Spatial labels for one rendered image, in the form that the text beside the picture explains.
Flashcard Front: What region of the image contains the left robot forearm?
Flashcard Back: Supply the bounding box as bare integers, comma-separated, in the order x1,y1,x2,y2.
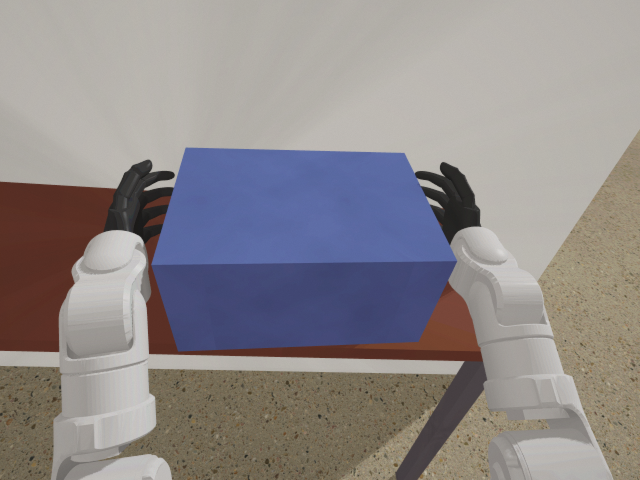
51,230,156,480

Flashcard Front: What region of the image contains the robot right hand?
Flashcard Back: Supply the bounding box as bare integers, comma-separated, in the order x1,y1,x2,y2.
415,162,481,245

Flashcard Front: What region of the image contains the left robot upper arm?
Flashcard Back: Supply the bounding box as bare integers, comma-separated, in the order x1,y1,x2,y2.
64,454,172,480

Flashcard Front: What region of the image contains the table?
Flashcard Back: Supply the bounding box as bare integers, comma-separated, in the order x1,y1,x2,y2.
0,182,487,480

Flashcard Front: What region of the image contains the right robot forearm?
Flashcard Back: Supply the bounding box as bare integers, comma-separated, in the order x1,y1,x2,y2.
448,227,613,480

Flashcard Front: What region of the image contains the carton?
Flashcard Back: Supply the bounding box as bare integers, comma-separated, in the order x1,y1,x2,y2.
151,148,457,352

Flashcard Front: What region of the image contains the right robot upper arm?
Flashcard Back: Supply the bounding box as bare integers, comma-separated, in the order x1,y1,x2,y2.
488,428,610,480

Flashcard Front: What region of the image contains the robot left hand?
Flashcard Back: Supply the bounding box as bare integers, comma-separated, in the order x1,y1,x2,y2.
103,160,175,244

